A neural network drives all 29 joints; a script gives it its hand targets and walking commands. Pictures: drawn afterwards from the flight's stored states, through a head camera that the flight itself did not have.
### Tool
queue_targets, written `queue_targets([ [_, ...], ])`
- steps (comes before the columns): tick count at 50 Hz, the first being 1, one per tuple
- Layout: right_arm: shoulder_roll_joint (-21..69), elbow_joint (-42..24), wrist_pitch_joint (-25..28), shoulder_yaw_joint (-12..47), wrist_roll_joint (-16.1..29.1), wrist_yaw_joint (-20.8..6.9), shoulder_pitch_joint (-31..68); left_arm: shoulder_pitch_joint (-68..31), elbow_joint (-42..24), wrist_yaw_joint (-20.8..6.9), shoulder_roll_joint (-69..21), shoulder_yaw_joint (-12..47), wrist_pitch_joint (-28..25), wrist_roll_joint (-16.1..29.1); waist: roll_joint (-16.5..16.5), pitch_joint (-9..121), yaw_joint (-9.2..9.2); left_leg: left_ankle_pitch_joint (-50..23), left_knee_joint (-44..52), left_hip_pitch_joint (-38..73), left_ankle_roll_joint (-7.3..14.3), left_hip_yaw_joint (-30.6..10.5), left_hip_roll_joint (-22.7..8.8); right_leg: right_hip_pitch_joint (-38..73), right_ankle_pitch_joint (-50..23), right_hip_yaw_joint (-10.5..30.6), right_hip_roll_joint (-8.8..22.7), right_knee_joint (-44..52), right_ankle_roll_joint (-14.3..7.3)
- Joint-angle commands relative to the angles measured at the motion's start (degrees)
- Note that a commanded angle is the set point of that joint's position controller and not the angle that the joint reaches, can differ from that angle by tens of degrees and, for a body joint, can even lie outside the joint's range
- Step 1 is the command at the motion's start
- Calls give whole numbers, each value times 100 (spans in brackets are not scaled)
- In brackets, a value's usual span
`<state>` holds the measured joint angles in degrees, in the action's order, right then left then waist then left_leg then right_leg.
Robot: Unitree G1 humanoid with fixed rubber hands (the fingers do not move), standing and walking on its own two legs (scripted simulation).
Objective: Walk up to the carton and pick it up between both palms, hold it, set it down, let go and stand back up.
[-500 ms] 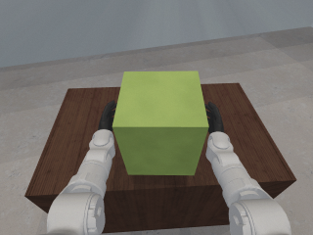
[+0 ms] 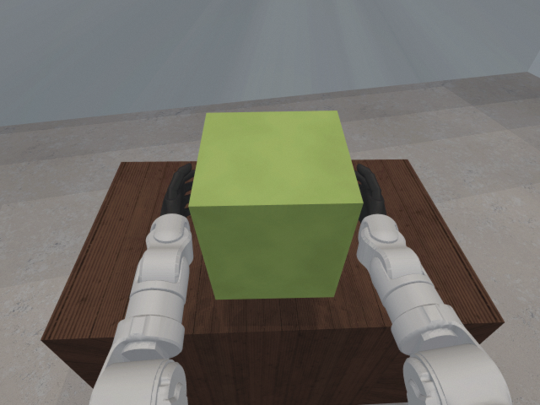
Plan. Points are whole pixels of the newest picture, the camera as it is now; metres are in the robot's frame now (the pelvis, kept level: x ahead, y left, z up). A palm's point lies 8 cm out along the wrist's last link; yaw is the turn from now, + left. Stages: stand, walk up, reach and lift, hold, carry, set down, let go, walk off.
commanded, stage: reach and lift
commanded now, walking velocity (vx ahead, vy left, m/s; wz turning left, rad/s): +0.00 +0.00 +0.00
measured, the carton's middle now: (273, 209) +0.41 -0.02 +0.09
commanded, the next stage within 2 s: hold in 1.44 s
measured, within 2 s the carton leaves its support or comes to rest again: neither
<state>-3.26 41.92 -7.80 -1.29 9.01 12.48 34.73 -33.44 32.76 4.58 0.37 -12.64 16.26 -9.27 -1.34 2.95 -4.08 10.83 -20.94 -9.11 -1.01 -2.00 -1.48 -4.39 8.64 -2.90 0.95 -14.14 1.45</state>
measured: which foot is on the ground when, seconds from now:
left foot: down 0.00-1.00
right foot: down 0.00-1.00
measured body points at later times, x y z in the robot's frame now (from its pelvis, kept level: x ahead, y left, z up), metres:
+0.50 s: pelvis -0.01 +0.00 +0.00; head -0.04 +0.02 +0.45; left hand +0.37 +0.14 +0.14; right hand +0.36 -0.16 +0.14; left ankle +0.00 +0.12 -0.75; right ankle -0.01 -0.14 -0.75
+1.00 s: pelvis -0.01 +0.00 +0.00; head -0.04 +0.02 +0.45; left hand +0.37 +0.14 +0.16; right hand +0.36 -0.16 +0.15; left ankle +0.00 +0.12 -0.75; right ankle -0.01 -0.14 -0.75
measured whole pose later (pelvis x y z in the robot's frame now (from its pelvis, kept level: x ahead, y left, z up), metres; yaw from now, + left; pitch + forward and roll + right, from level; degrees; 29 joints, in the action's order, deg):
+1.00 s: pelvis -0.01 +0.00 +0.00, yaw +0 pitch -5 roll -1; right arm -3.4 30.1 -16.1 1.7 11.3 13.3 33.8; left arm -30.0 9.8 0.6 -2.8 -15.1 32.7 -17.3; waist -2.9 -0.5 -5.6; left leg 10.0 -19.4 -4.1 -1.0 -2.7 -1.2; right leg 0.3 8.5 -2.4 0.7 -13.6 1.2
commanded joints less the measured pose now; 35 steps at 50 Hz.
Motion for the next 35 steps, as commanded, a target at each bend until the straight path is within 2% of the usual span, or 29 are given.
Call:
queue_targets([
  [1, 4018, -2170, 319, 2108, 175, -816, 4111, -3618, -1140, -1128, -4139, 2644, -114, 359, 108, 2123, -70, -1701, 46, 938, -262, 130, 438, 628, -1335, -36, -449, -112, 67],
  [2, 4006, -2066, 283, 2026, 183, -818, 4138, -3603, -975, -1146, -4033, 2555, -46, 313, 87, 1995, -65, -1468, 116, 897, -213, 154, 429, 609, -1189, -16, -406, -77, 61],
  [3, 4029, -2185, 281, 2080, 178, -851, 4204, -3796, -1289, -1115, -4132, 2667, -30, 324, 212, 2050, -65, -1399, 125, 922, -236, 168, 460, 566, -1114, -24, -410, -84, 59],
  [4, 4114, -2478, 313, 2132, 229, -867, 4369, -3925, -1654, -1115, -4151, 2820, -29, 418, 284, 2373, -60, -1549, 68, 978, -264, 152, 462, 630, -1240, -27, -434, -141, 45],
  [5, 4133, -2638, 298, 2268, 345, -825, 4418, -3826, -1609, -1103, -4114, 2833, 34, 458, 197, 2442, -26, -1687, 21, 997, -246, 134, 472, 694, -1470, -15, -432, -183, 74],
  [6, 4105, -2782, 279, 2303, 369, -831, 4360, -3801, -1785, -1099, -4103, 2902, 59, 482, 226, 2452, -79, -1785, -16, 1020, -251, 99, 494, 729, -1644, -16, -443, -196, 71],
  [8, 4028, -2828, 167, 2419, 414, -770, 4220, -3358, -1713, -1132, -4002, 2866, 231, 359, 215, 2379, -55, -1784, -27, 998, -231, 101, 512, 853, -1824, 16, -401, -230, 117],
  [10, 3996, -2522, 20, 2310, 345, -757, 4012, -3358, -1574, -1185, -3892, 2650, 346, 286, 73, 1929, -41, -1350, 148, 865, -153, 127, 506, 733, -1419, -18, -357, -130, 149],
  [11, 3996, -2866, 50, 2369, 362, -752, 4281, -3263, -1622, -1195, -3902, 2573, 421, 223, 15, 1989, 79, -1179, 171, 862, -88, 124, 502, 676, -1299, 41, -371, -104, 153],
  [12, 3879, -2517, -18, 2175, 264, -767, 4182, -3159, -1305, -1230, -3829, 2398, 522, 106, 14, 1554, 52, -849, 273, 757, -60, 175, 506, 561, -925, 28, -342, -26, 135],
  [13, 3919, -2587, -3, 2200, 212, -810, 4108, -3252, -1633, -1264, -3862, 2404, 523, 113, -28, 1699, 70, -961, 284, 808, -64, 167, 483, 636, -956, 25, -369, -38, 116],
  [14, 3914, -2607, 14, 2133, 170, -796, 4211, -3375, -1622, -1289, -3811, 2406, 560, 157, -19, 1730, -15, -935, 308, 809, -59, 179, 492, 622, -979, -17, -363, -37, 106],
  [15, 3883, -2620, 22, 2092, 231, -772, 4101, -3421, -1896, -1291, -3887, 2539, 582, 192, 60, 1797, -131, -1186, 280, 994, -108, 173, 493, 643, -1128, -41, -390, -30, 113],
  [16, 3848, -2821, 31, 2177, 268, -764, 4274, -3322, -1814, -1308, -3928, 2615, 632, 201, 76, 1875, -153, -1270, 216, 1029, -134, 175, 498, 742, -1256, -64, -386, -51, 114],
  [17, 3868, -3148, 82, 2300, 409, -755, 4298, -3303, -2164, -1268, -3958, 2794, 679, 255, 162, 2171, -167, -1651, 101, 1148, -193, 152, 497, 822, -1481, -113, -442, -126, 107],
  [18, 3735, -2921, -2, 2238, 403, -739, 4143, -3287, -2094, -1251, -3886, 2754, 728, 242, 190, 1997, -221, -1604, 111, 1227, -201, 140, 472, 690, -1399, -102, -418, -82, 96],
  [19, 3767, -3037, 14, 2304, 391, -728, 4144, -3239, -2184, -1256, -3896, 2773, 751, 217, 213, 2060, -167, -1653, 126, 1243, -193, 140, 478, 737, -1425, -87, -439, -73, 101],
  [20, 3640, -2824, -89, 2210, 300, -728, 4032, -3071, -1953, -1271, -3688, 2542, 840, 95, 26, 1697, -156, -1299, 216, 1058, -109, 170, 498, 682, -1165, -78, -373, -21, 132],
  [22, 3691, -2850, -90, 2189, 299, -737, 4021, -3189, -2200, -1313, -3749, 2543, 886, 87, 98, 1791, -141, -1340, 241, 1128, -103, 176, 486, 762, -1155, -87, -379, -23, 114],
  [23, 3730, -3073, -52, 2259, 362, -740, 4077, -3092, -2302, -1322, -3777, 2648, 922, 137, 144, 1887, -135, -1464, 196, 1139, -142, 171, 481, 810, -1267, -109, -436, -61, 97],
  [24, 3628, -3179, -51, 2235, 405, -727, 4125, -3053, -2334, -1319, -3859, 2744, 975, 155, 266, 1943, -186, -1664, 145, 1266, -197, 182, 470, 790, -1355, -113, -447, -71, 66],
  [26, 3631, -3212, -31, 2274, 414, -744, 4021, -3074, -2543, -1288, -3913, 2844, 989, 151, 304, 1976, -237, -1846, 78, 1379, -231, 131, 457, 785, -1379, -130, -488, -55, 50],
  [27, 3522, -3042, -104, 2206, 373, -719, 3976, -3016, -2353, -1314, -3747, 2685, 1043, 122, 162, 1655, -255, -1670, 162, 1268, -196, 143, 442, 697, -1277, -160, -453, -7, 67],
  [28, 3478, -2861, -116, 2109, 299, -732, 3923, -2995, -2217, -1334, -3707, 2588, 1082, 29, 205, 1505, -272, -1536, 198, 1224, -184, 142, 425, 660, -1093, -151, -447, 18, 38],
  [29, 3520, -3188, -60, 2179, 327, -755, 4208, -3011, -2252, -1341, -3752, 2600, 1111, 48, 152, 1716, -127, -1421, 218, 1176, -146, 186, 445, 727, -978, -118, -459, 10, 48],
  [30, 3570, -3035, -86, 2132, 310, -747, 4119, -3058, -2257, -1343, -3702, 2637, 1099, 53, 145, 1565, -200, -1264, 273, 1098, -141, 224, 455, 733, -951, -152, -415, 33, 73],
  [31, 3566, -3128, -27, 2146, 363, -769, 4155, -3111, -2505, -1319, -3816, 2757, 1095, 79, 347, 1879, -243, -1505, 166, 1253, -188, 192, 445, 743, -1064, -190, -433, -37, 31],
  [33, 3593, -3482, 20, 2271, 450, -750, 4360, -3195, -2656, -1269, -3866, 2886, 1080, 208, 371, 2135, -233, -1838, 61, 1438, -212, 179, 450, 737, -1343, -175, -472, -71, 25],
  [35, 3542, -3261, -98, 2289, 402, -740, 4169, -3052, -2449, -1279, -3702, 2699, 1127, 89, 171, 1902, -185, -1649, 151, 1279, -151, 180, 454, 778, -1221, -136, -444, -24, 53],
])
